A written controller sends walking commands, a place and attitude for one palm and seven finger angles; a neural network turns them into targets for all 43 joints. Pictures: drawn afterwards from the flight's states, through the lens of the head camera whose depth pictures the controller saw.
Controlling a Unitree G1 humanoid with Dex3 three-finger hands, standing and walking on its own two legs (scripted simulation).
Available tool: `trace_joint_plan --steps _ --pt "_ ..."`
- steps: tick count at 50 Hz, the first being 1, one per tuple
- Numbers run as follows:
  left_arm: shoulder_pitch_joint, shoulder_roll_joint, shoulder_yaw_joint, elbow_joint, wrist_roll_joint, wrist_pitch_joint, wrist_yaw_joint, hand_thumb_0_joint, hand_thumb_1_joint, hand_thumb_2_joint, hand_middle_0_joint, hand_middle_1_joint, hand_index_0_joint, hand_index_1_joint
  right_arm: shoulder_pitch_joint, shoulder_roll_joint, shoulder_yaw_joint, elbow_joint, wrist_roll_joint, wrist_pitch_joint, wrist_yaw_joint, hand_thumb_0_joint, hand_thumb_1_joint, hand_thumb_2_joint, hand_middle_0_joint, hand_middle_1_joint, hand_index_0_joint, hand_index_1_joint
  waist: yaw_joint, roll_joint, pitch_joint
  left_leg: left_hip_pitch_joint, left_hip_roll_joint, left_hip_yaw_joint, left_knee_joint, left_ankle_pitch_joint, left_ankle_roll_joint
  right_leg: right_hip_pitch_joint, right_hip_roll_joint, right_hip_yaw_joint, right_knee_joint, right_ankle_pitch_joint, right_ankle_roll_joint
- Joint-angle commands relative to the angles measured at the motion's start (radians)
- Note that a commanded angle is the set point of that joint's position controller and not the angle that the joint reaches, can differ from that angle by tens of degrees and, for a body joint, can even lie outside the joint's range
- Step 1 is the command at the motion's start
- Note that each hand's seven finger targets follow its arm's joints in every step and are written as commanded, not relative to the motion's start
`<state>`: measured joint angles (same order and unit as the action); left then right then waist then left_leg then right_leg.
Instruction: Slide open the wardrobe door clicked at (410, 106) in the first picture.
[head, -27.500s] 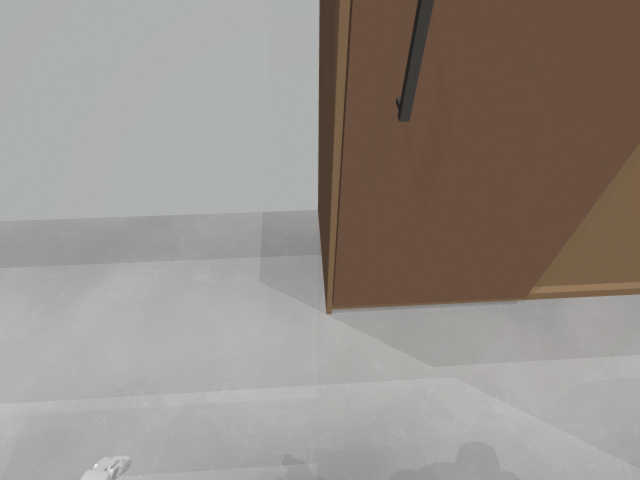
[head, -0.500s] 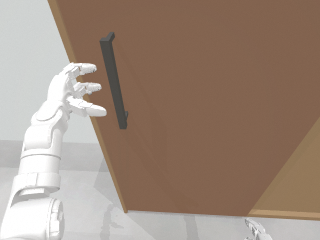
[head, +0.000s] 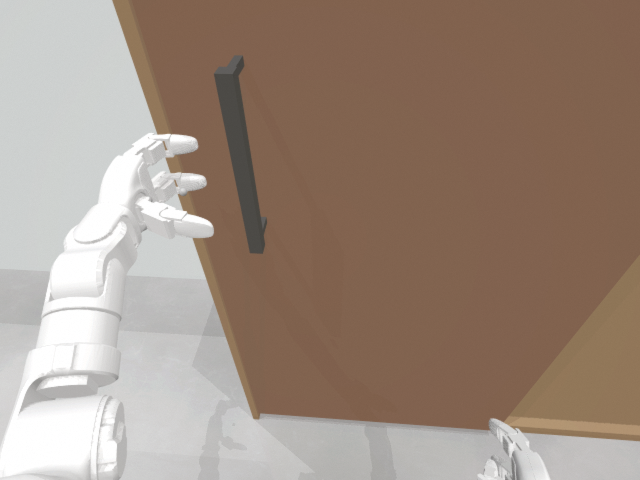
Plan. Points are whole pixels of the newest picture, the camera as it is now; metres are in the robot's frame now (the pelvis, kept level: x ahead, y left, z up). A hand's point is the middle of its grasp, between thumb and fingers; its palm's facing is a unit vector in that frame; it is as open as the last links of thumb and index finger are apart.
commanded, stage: move the hooked fingers beside the handle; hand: left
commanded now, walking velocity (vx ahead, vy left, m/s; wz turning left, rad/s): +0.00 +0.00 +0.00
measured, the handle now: (248, 166) +0.46 +0.12 +0.19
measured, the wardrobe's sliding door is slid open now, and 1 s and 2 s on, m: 0.00 0.00 0.00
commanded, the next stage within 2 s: feel for the door with the fingertips in 0.42 s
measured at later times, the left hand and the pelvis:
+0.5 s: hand (182, 185) +0.38 +0.18 +0.21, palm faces +0.05 -1.00 -0.01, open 14.0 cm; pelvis +0.01 +0.00 +0.00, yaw -1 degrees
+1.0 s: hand (225, 186) +0.40 +0.14 +0.20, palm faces +0.03 -1.00 -0.01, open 14.0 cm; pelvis +0.00 -0.01 +0.00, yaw +0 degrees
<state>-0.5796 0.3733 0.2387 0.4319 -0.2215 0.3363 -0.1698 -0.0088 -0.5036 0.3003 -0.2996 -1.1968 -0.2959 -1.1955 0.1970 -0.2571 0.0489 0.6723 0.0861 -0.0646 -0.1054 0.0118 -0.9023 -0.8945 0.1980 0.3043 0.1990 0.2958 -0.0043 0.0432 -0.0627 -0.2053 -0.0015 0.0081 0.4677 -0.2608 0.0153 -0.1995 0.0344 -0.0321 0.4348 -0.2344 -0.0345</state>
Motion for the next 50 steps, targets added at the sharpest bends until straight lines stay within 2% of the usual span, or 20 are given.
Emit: trace_joint_plan --steps 1,5,6,8,14,15,17,20,24,26,27,31,34,36,38,40,43,45,48,50 --pt "-0.487 0.216 0.065 -0.35 -0.019 -0.146 0.003 0.0 -0.5 0.3 -0.3 -1.2 -0.3 -1.2 -0.101 -0.124 -0.049 -0.153 0.002 -0.056 -0.012 0.0 -0.9 -0.9 0.2 0.3 0.2 0.3 0.007 -0.036 -0.297 0.148 0.01 -0.027 -0.031 0.298 0.017 0.083 -0.018 0.024 -0.031 0.288 0.003" --pt "-0.445 0.211 0.067 -0.286 -0.002 -0.114 0.016 0.0 -0.5 0.3 -0.3 -1.2 -0.3 -1.2 -0.101 -0.126 -0.048 -0.133 0.003 -0.051 -0.01 0.0 -0.9 -0.9 0.2 0.3 0.2 0.3 0.01 0.002 -0.228 0.138 0.012 -0.028 -0.04 0.274 0.011 0.052 -0.014 0.021 -0.045 0.243 -0.002" --pt "-0.437 0.154 0.015 -0.287 0.003 -0.095 0.013 0.0 -0.5 0.3 -0.3 -1.2 -0.3 -1.2 -0.103 -0.118 -0.045 -0.137 0.006 -0.049 -0.01 0.0 -0.9 -0.9 0.2 0.3 0.2 0.3 0.003 0.017 -0.218 0.137 0.013 -0.025 -0.043 0.275 0.011 0.043 -0.017 0.018 -0.047 0.24 -0.001" --pt "-0.426 0.112 -0.013 -0.274 0.007 -0.059 0.017 0.0 -0.5 0.3 -0.3 -1.2 -0.3 -1.2 -0.1 -0.115 -0.046 -0.134 0.008 -0.045 -0.007 0.0 -0.9 -0.9 0.2 0.3 0.2 0.3 0.003 0.041 -0.198 0.134 0.013 -0.031 -0.044 0.285 0.004 0.031 -0.013 0.011 -0.048 0.238 -0.005" --pt "-0.408 0.143 0.04 -0.35 -0.013 -0.047 0.032 0.0 -0.5 0.3 -0.3 -1.2 -0.3 -1.2 -0.106 -0.118 -0.05 -0.144 0.0 -0.04 -0.008 0.0 -0.9 -0.9 0.2 0.3 0.2 0.3 0.017 -0.058 -0.25 0.151 0.016 -0.033 -0.041 0.329 0.005 0.073 -0.01 0.007 -0.04 0.286 -0.003" --pt "-0.394 0.18 0.073 -0.365 -0.012 -0.059 0.039 0.0 -0.5 0.3 -0.3 -1.2 -0.3 -1.2 -0.106 -0.125 -0.051 -0.142 -0.004 -0.039 -0.01 0.0 -0.9 -0.9 0.2 0.3 0.2 0.3 0.027 -0.053 -0.259 0.159 0.016 -0.032 -0.043 0.346 0.002 0.09 -0.01 0.009 -0.038 0.298 -0.004" --pt "-0.416 0.155 0.058 -0.427 -0.009 -0.08 0.05 0.0 -0.5 0.3 -0.3 -1.2 -0.3 -1.2 -0.116 -0.112 -0.048 -0.151 -0.005 -0.044 -0.007 0.0 -0.9 -0.9 0.2 0.3 0.2 0.3 0.027 -0.036 -0.279 0.177 0.017 -0.026 -0.04 0.375 0.002 0.094 -0.01 0.01 -0.033 0.32 -0.003" --pt "-0.377 0.204 0.098 -0.409 0.006 -0.079 0.062 0.0 -0.5 0.3 -0.3 -1.2 -0.3 -1.2 -0.116 -0.119 -0.048 -0.141 -0.009 -0.037 -0.007 0.0 -0.9 -0.9 0.2 0.3 0.2 0.3 0.035 -0.031 -0.261 0.167 0.016 -0.019 -0.043 0.37 0.003 0.107 -0.011 0.015 -0.037 0.324 -0.003" --pt "-0.341 0.113 0.011 -0.371 0.01 -0.032 0.038 0.0 -0.5 0.3 -0.3 -1.2 -0.3 -1.2 -0.127 -0.106 -0.041 -0.142 0.001 -0.025 -0.006 0.0 -0.9 -0.9 0.2 0.3 0.2 0.3 0.014 0.016 -0.194 0.151 0.013 -0.01 -0.047 0.324 0.004 0.07 -0.012 0.013 -0.052 0.291 -0.002" --pt "-0.309 0.126 0.02 -0.333 0.001 -0.004 0.024 0.0 -0.5 0.3 -0.3 -1.2 -0.3 -1.2 -0.124 -0.116 -0.043 -0.142 0.003 -0.02 -0.009 0.0 -0.9 -0.9 0.2 0.3 0.2 0.3 0.013 -0.023 -0.174 0.137 0.014 -0.015 -0.054 0.289 0.009 0.063 -0.014 0.012 -0.059 0.268 0.002" --pt "-0.341 0.1 -0.011 -0.35 -0.003 0.002 0.014 0.0 -0.5 0.3 -0.3 -1.2 -0.3 -1.2 -0.13 -0.114 -0.042 -0.145 0.007 -0.019 -0.01 0.0 -0.9 -0.9 0.2 0.3 0.2 0.3 0.002 -0.025 -0.159 0.134 0.011 -0.016 -0.051 0.272 0.012 0.05 -0.014 0.013 -0.064 0.257 0.002" --pt "-0.434 0.07 -0.042 -0.441 -0.02 -0.022 0.02 0.0 -0.5 0.3 -0.3 -1.2 -0.3 -1.2 -0.151 -0.106 -0.042 -0.152 0.005 -0.035 -0.011 0.0 -0.9 -0.9 0.2 0.3 0.2 0.3 -0.007 0.007 -0.198 0.172 0.009 -0.028 -0.042 0.263 0.013 0.034 -0.015 0.016 -0.064 0.235 0.001" --pt "-0.498 0.039 -0.064 -0.441 -0.02 -0.05 0.045 0.0 -0.5 0.3 -0.3 -1.2 -0.3 -1.2 -0.152 -0.102 -0.04 -0.136 0.0 -0.046 -0.011 0.0 -0.9 -0.9 0.2 0.3 0.2 0.3 -0.018 -0.024 -0.198 0.174 0.007 -0.035 -0.038 0.242 0.013 0.016 -0.012 0.013 -0.066 0.209 0.002" --pt "-0.459 0.066 -0.028 -0.42 -0.016 -0.055 0.068 0.0 -0.5 0.3 -0.3 -1.2 -0.3 -1.2 -0.155 -0.105 -0.039 -0.133 -0.004 -0.044 -0.01 0.0 -0.9 -0.9 0.2 0.3 0.2 0.3 0.004 -0.032 -0.227 0.167 0.007 -0.033 -0.043 0.239 0.011 0.038 -0.016 0.015 -0.061 0.201 0.002" --pt "-0.467 0.068 -0.021 -0.359 -0.006 -0.042 0.087 0.0 -0.5 0.3 -0.3 -1.2 -0.3 -1.2 -0.154 -0.102 -0.035 -0.121 -0.007 -0.038 -0.01 0.0 -0.9 -0.9 0.2 0.3 0.2 0.3 0.005 -0.063 -0.209 0.139 0.003 -0.028 -0.045 0.218 0.013 0.041 -0.017 0.016 -0.065 0.185 0.005" --pt "-0.438 0.114 0.022 -0.286 0.011 -0.024 0.109 0.0 -0.5 0.3 -0.3 -1.2 -0.3 -1.2 -0.15 -0.11 -0.036 -0.109 -0.013 -0.025 -0.009 0.0 -0.9 -0.9 0.2 0.3 0.2 0.3 0.017 -0.059 -0.195 0.12 0.004 -0.022 -0.052 0.197 0.013 0.047 -0.021 0.023 -0.074 0.159 0.006" --pt "-0.481 0.049 -0.034 -0.293 0.021 -0.017 0.119 0.0 -0.5 0.3 -0.3 -1.2 -0.3 -1.2 -0.155 -0.096 -0.033 -0.122 -0.012 -0.021 -0.005 0.0 -0.9 -0.9 0.2 0.3 0.2 0.3 0.009 -0.052 -0.204 0.115 0.001 -0.013 -0.051 0.204 0.016 0.055 -0.024 0.029 -0.074 0.18 0.009" --pt "-0.426 0.125 0.037 -0.29 0.023 -0.028 0.127 0.0 -0.5 0.3 -0.3 -1.2 -0.3 -1.2 -0.147 -0.106 -0.038 -0.127 -0.015 -0.015 -0.005 0.0 -0.9 -0.9 0.2 0.3 0.2 0.3 0.035 -0.056 -0.245 0.116 0.003 -0.012 -0.051 0.241 0.015 0.102 -0.023 0.031 -0.063 0.227 0.005" --pt "-0.482 0.076 -0.012 -0.334 0.017 -0.058 0.115 0.0 -0.5 0.3 -0.3 -1.2 -0.3 -1.2 -0.142 -0.096 -0.037 -0.137 -0.015 -0.017 -0.006 0.0 -0.9 -0.9 0.2 0.3 0.2 0.3 0.016 -0.06 -0.254 0.122 0.001 -0.003 -0.047 0.265 0.019 0.109 -0.023 0.036 -0.057 0.287 0.01" --pt "-0.459 0.113 0.02 -0.304 0.017 -0.072 0.111 0.0 -0.5 0.3 -0.3 -1.2 -0.3 -1.2 -0.13 -0.104 -0.041 -0.129 -0.015 -0.016 -0.007 0.0 -0.9 -0.9 0.2 0.3 0.2 0.3 0.018 -0.072 -0.241 0.121 0.004 -0.003 -0.048 0.261 0.02 0.111 -0.021 0.036 -0.061 0.287 0.011"
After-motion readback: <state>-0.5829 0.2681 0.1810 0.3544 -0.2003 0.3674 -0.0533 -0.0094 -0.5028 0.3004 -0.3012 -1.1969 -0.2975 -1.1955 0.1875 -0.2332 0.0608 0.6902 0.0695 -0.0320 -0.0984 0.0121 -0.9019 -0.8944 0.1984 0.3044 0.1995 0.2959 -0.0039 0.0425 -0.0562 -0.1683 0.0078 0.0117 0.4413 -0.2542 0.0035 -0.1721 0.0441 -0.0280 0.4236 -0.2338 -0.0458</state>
